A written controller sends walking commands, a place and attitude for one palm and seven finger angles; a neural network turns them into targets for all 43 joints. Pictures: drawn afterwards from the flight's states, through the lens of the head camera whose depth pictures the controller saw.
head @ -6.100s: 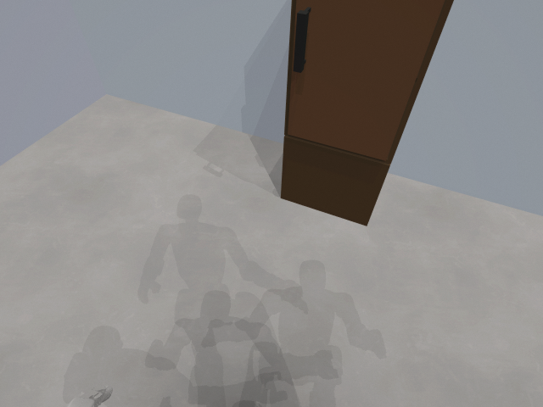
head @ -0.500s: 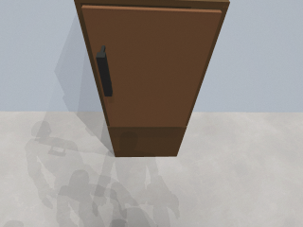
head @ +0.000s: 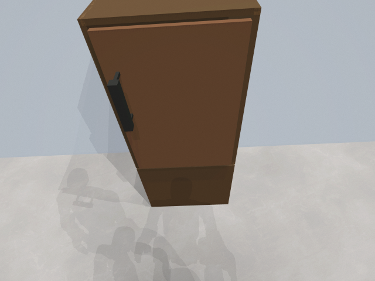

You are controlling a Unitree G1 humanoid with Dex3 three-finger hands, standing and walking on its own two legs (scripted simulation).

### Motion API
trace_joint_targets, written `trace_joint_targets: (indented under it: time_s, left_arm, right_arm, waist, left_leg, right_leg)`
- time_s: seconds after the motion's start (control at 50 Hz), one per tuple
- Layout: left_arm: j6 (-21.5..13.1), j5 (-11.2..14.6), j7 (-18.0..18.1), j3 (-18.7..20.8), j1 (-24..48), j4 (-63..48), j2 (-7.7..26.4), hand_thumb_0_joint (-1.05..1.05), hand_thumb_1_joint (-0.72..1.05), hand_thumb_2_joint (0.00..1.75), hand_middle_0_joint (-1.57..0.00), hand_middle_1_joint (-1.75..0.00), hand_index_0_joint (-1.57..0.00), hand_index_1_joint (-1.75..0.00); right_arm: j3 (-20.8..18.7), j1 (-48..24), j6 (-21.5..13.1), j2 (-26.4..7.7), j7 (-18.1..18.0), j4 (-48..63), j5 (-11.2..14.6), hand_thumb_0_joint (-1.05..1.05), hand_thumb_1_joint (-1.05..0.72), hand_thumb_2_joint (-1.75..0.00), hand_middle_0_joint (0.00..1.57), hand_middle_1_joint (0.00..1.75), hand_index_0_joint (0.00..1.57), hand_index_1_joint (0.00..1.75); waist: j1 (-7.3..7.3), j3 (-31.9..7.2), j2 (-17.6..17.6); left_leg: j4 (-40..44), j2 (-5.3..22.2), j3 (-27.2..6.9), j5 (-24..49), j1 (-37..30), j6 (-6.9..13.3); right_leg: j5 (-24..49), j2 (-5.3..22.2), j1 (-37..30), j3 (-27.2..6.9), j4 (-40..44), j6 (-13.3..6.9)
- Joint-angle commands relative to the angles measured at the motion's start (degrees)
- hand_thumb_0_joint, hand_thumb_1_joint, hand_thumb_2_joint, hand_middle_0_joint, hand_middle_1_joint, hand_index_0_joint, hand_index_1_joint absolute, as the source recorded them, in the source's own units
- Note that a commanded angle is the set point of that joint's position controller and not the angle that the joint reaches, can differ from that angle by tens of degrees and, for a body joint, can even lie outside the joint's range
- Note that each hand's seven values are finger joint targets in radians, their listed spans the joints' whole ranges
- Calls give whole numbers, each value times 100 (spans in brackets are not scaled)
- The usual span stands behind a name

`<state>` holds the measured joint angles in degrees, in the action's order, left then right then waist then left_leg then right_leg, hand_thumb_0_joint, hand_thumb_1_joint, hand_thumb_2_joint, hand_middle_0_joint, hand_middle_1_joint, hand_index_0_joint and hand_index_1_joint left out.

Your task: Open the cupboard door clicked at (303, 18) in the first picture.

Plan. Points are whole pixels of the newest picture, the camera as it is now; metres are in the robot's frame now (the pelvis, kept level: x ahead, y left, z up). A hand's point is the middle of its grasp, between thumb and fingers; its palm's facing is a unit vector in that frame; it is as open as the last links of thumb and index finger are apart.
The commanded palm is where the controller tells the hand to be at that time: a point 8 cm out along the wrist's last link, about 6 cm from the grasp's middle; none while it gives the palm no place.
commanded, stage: come to a stop and stand still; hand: left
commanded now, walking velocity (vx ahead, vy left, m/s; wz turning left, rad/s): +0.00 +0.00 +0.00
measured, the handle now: (123, 102) +0.59 +0.22 +0.05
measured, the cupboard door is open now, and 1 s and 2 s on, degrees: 0 0 0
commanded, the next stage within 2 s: look again from close up in 0.16 s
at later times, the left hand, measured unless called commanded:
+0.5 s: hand out of the picture +0.01 +0.20 -0.17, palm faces +0.04 -0.97 -0.22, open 7.4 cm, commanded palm none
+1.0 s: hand out of the picture +0.02 +0.21 -0.17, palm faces +0.03 -0.97 -0.22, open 7.4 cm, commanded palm none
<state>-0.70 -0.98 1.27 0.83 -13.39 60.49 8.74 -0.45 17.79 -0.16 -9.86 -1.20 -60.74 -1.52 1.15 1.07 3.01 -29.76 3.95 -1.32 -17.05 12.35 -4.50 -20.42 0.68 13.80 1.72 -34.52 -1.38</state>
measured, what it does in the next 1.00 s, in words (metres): stands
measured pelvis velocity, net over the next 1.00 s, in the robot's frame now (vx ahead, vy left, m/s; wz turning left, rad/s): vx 0.01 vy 0.02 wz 0.00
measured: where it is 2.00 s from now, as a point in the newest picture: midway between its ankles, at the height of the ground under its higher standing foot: outside the picture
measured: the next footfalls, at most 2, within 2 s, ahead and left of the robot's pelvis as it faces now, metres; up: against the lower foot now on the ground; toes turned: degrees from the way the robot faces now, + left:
left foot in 1.24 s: +0.06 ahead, +0.11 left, +0.00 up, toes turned +3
right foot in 1.58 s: +0.05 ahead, -0.09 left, +0.00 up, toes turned -2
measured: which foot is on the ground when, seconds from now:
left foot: down 0.00-1.00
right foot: down 0.00-1.00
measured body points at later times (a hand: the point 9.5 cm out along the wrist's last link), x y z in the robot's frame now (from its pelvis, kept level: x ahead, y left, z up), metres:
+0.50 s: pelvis +0.00 +0.01 +0.00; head +0.02 +0.00 +0.45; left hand +0.01 +0.25 -0.15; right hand +0.02 -0.21 -0.16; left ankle -0.01 +0.18 -0.73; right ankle -0.02 -0.10 -0.73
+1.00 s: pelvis +0.01 +0.02 +0.00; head +0.02 +0.01 +0.45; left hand +0.02 +0.26 -0.15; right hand +0.01 -0.21 -0.16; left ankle -0.01 +0.18 -0.73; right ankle -0.02 -0.10 -0.73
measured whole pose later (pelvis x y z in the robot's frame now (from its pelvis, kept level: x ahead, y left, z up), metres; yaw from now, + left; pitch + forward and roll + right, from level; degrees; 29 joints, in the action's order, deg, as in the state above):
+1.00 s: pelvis +0.01 +0.02 +0.00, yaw +0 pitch +0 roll +1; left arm 0.3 -1.4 0.4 1.5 -15.2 62.1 10.6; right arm -0.3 16.2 0.0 -9.4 -0.8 -63.1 -2.0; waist -0.3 1.1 0.1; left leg -29.8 2.9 -0.6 -18.0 11.5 -3.0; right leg -20.4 1.8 12.3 1.1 -33.0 -0.1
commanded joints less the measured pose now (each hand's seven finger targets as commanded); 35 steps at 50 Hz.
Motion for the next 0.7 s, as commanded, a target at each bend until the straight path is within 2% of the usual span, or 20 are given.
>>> trace_joint_targets:
  time_s: [0.0,0.12,0.22,0.32,0.42,0.5,0.58,0.68]
  left_arm:
    - [-116,22,61,227,-304,-217,890,0,90,90,-20,-30,-20,-30]
    - [-112,17,56,233,-366,-127,923,0,90,90,-20,-30,-20,-30]
    - [-83,17,45,226,-380,-71,909,0,90,90,-20,-30,-20,-30]
    - [-76,12,36,204,-413,-31,891,0,90,90,-20,-30,-20,-30]
    - [-62,12,32,207,-400,-41,865,0,90,90,-20,-30,-20,-30]
    - [-56,5,29,209,-374,-44,878,0,90,90,-20,-30,-20,-30]
    - [-66,6,25,212,-357,-55,912,0,90,90,-20,-30,-20,-30]
    - [-67,7,29,218,-325,-60,933,0,90,90,-20,-30,-20,-30]
  right_arm:
    - [-78,330,-123,-418,-61,121,39,0,-90,-90,20,30,20,30]
    - [-74,225,-108,-451,-72,46,47,0,-90,-90,20,30,20,30]
    - [-68,165,-106,-484,-79,-13,47,0,-90,-90,20,30,20,30]
    - [-69,83,-98,-492,-78,-14,52,0,-90,-90,20,30,20,30]
    - [-73,66,-125,-538,-80,-30,42,0,-90,-90,20,30,20,30]
    - [-81,4,-134,-583,-82,-21,47,0,-90,-90,20,30,20,30]
    - [-86,-20,-139,-577,-79,-14,47,0,-90,-90,20,30,20,30]
    - [-88,-28,-152,-599,-75,-36,45,0,-90,-90,20,30,20,30]
  waist:
    - [-59,-38,-525]
    - [-71,-22,-439]
    - [-86,79,-197]
    - [-97,173,-349]
    - [-118,159,-159]
    - [-142,204,-195]
    - [-141,94,-332]
    - [-151,-9,-244]
  left_leg:
    - [219,22,192,1227,-2,390]
    - [241,52,191,1302,-99,380]
    - [339,95,156,1266,-118,403]
    - [394,83,121,1140,-96,415]
    - [522,143,43,1280,-102,454]
    - [568,148,2,1245,-40,474]
    - [566,130,-9,1244,-85,484]
    - [575,149,-18,1380,-130,502]
  right_leg:
    - [1884,549,-189,-481,829,-151]
    - [2015,556,-218,-463,851,-156]
    - [1636,501,-135,-432,874,-143]
    - [1439,515,-64,-454,990,-124]
    - [1358,455,-98,-374,921,-90]
    - [1279,460,-104,-339,921,-69]
    - [1318,479,-166,-346,931,-72]
    - [1434,481,-250,-323,874,-69]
